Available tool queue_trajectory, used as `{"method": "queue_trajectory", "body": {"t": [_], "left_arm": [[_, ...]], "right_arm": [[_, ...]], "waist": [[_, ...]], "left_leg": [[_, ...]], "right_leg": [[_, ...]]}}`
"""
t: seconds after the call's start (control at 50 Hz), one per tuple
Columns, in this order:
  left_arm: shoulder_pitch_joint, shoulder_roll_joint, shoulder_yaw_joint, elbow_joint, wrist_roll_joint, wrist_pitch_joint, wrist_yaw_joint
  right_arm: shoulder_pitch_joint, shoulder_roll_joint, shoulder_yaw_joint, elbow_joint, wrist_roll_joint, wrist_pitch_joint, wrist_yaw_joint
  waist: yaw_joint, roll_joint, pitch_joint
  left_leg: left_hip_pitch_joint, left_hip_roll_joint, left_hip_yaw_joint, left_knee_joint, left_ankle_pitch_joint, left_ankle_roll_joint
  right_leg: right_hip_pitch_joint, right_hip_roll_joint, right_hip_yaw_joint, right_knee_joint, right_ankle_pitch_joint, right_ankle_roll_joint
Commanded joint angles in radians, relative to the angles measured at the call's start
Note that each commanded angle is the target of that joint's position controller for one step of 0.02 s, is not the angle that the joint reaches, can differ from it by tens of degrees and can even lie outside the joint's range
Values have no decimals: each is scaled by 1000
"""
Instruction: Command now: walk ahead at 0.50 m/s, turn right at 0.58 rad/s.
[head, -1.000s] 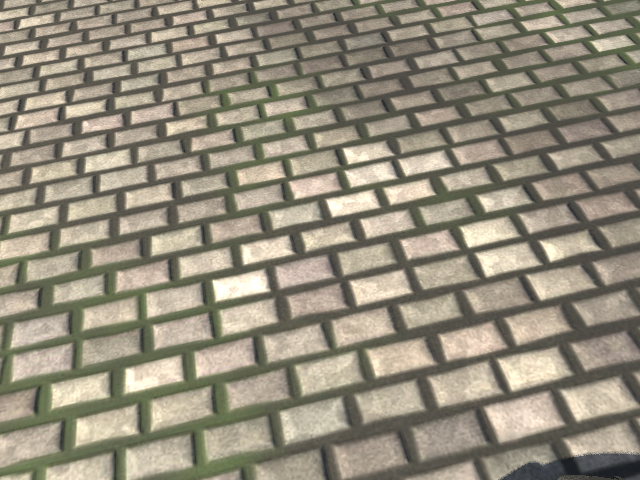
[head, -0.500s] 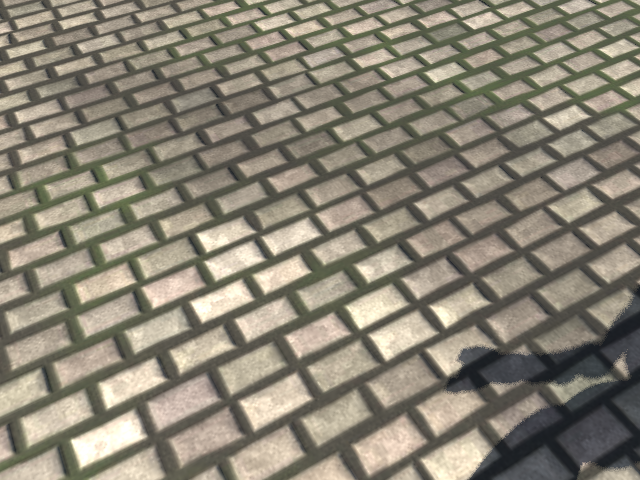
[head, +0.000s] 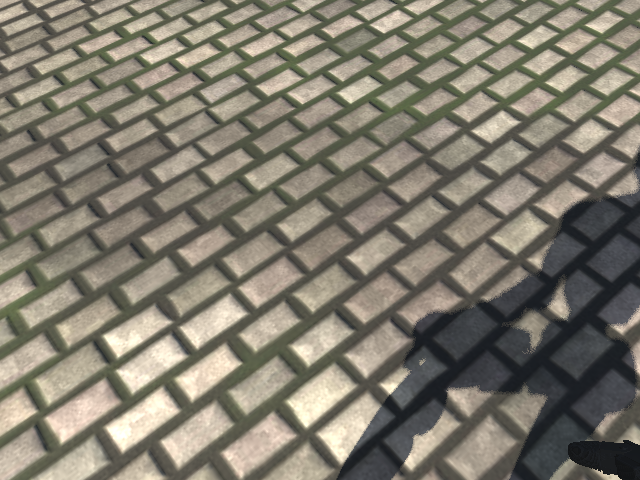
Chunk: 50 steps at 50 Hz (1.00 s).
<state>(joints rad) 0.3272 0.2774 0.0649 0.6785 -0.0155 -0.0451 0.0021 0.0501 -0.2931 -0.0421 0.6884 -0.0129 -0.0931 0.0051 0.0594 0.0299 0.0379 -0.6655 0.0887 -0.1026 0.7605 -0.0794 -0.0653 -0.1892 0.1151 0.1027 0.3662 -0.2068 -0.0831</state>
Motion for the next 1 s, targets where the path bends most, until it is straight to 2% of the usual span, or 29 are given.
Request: {"method": "queue_trajectory", "body": {"t": [0.02,0.1,0.14,0.16,0.18,0.2,0.22,0.24,0.26,0.28,0.3,0.32,0.4,0.5,0.58,0.62,0.64,0.66,0.68,0.7,0.72,0.74,0.76,0.78,0.8,0.84,0.88,0.94,1.0], "left_arm": [[5,176,51,-53,-7,-10,10],[28,163,51,-36,-11,-1,14],[2,141,46,-44,-8,4,15],[-5,96,30,-56,-2,2,12],[28,30,7,-74,19,0,13],[150,34,3,-103,-25,-8,14],[123,139,23,-67,-33,-5,19],[16,174,34,-80,-20,2,16],[-30,157,33,-87,-8,7,16],[-63,142,36,-99,2,7,13],[-53,123,34,-105,-6,10,6],[-47,105,31,-103,-12,14,1],[-109,50,11,-125,-2,18,0],[-251,24,-10,-146,1,-7,-28],[-344,39,-10,-184,-7,-15,-46],[-310,69,4,-182,0,-16,-47],[-212,95,21,-155,7,-16,-44],[-62,141,46,-106,12,-13,-35],[126,225,71,-75,22,-5,-16],[118,284,70,-80,27,-7,-15],[116,188,51,-81,23,-13,-16],[57,154,36,-72,18,-20,-16],[-1,123,26,-66,15,-26,-19],[-50,93,19,-63,18,-33,-23],[-79,76,15,-60,26,-43,-24],[-100,72,20,-36,28,-66,-23],[-104,75,25,-12,33,-75,-16],[-79,93,32,21,35,-74,-3],[-63,119,38,43,29,-69,7]], "right_arm": [[-83,-54,-9,-69,13,-13,9],[-91,-105,-32,-81,21,-31,19],[15,-124,-51,-54,21,-41,16],[125,-156,-66,-39,8,-46,9],[279,-215,-81,-26,2,-43,0],[327,-270,-93,12,-2,-30,10],[273,-162,-72,-19,15,-27,12],[236,-110,-57,-25,17,-19,5],[198,-95,-48,-27,7,-14,4],[175,-73,-42,-17,3,-12,3],[168,-71,-39,-9,-2,-14,0],[169,-63,-39,1,2,-18,0],[211,-106,-51,56,7,-26,3],[238,-144,-52,102,28,-9,3],[310,-176,-56,151,45,11,5],[306,-198,-60,164,52,23,2],[292,-203,-60,167,56,28,-1],[304,-180,-48,171,53,29,-4],[299,-122,-21,141,21,23,-4],[405,-14,13,122,19,4,6],[331,-134,-19,138,50,-8,10],[253,-155,-30,104,69,-11,12],[218,-137,-28,103,59,-9,8],[212,-129,-32,107,44,-1,4],[249,-111,-33,118,43,14,4],[280,-68,-29,129,46,40,2],[238,-61,-32,119,45,54,-3],[171,-46,-30,94,37,53,5],[74,-28,-20,63,32,48,25]], "waist": [[8,-107,-52],[-6,-141,-53],[-70,-162,-79],[-123,-136,-163],[-161,25,-306],[-94,372,-355],[-121,191,-247],[-141,103,-145],[-123,33,-92],[-110,25,-50],[-88,69,-39],[-84,82,-36],[-86,37,-20],[-125,29,5],[-141,47,30],[-97,70,4],[-32,69,-57],[39,53,-147],[110,-76,-296],[26,-306,-428],[76,-184,-390],[56,-172,-233],[21,-115,-162],[-12,-113,-109],[-46,-125,-93],[-79,-120,-72],[-80,-93,-29],[-65,-84,-2],[-30,-71,29]], "left_leg": [[168,-77,54,-154,151,-5],[214,-90,15,-252,57,35],[359,-95,39,-308,17,75],[547,-24,-12,-304,-1,118],[808,169,-221,-307,-56,177],[1003,353,-720,-434,-366,339],[923,327,-699,-481,-536,314],[817,283,-510,-474,-462,268],[706,237,-382,-487,-309,247],[637,196,-288,-507,-205,237],[585,177,-219,-527,-136,232],[567,161,-164,-548,-89,234],[567,169,-44,-591,91,271],[581,134,92,-602,151,248],[669,180,94,-576,194,232],[709,188,113,-493,402,213],[696,165,151,-376,558,192],[603,121,179,-194,592,164],[355,65,196,138,247,124],[32,-109,107,450,-495,77],[-54,-70,-19,553,-492,86],[-110,-28,1,549,-404,94],[-77,14,15,499,-318,92],[-40,36,15,450,-260,85],[22,54,4,435,-209,79],[59,53,0,411,-172,62],[13,47,-16,360,-103,51],[-34,35,-22,201,53,46],[-10,22,39,33,167,59]], "right_leg": [[-85,-202,172,-94,164,-144],[14,-244,297,5,78,-117],[8,-218,311,96,111,-85],[-47,-168,264,254,118,-49],[-192,-81,149,558,-154,-2],[-539,-17,69,839,-409,43],[-626,-91,100,948,-332,62],[-636,-123,68,965,-239,68],[-595,-154,50,940,-173,72],[-576,-179,50,891,-131,71],[-532,-203,42,866,-105,71],[-516,-211,27,843,-97,73],[-550,-212,15,692,-31,89],[-470,-198,-66,375,179,79],[-427,-175,-107,243,132,45],[-330,-138,-135,190,66,9],[-175,-105,-164,141,94,-17],[70,-93,-163,127,131,-45],[400,-306,79,169,189,-111],[604,-540,554,26,6,-259],[542,-522,558,-26,-78,-232],[418,-485,383,-42,-19,-190],[290,-436,268,-69,59,-160],[190,-399,184,-105,116,-144],[120,-382,127,-149,133,-134],[55,-381,48,-199,222,-143],[36,-366,-38,-229,264,-128],[70,-352,-133,-243,292,-108],[90,-346,-211,-259,287,-84]]}}
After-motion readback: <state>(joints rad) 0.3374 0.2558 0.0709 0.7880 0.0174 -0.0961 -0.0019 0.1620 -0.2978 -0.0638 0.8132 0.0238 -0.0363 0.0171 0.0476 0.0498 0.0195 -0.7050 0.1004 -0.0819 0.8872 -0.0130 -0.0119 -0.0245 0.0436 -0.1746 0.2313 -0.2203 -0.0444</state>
